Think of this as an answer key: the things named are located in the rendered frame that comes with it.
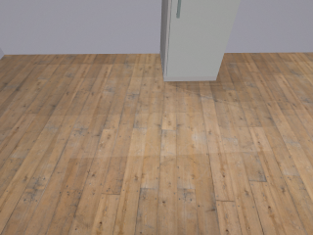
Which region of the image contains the fridge door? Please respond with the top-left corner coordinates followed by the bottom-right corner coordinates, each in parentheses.
top-left (166, 0), bottom-right (241, 77)

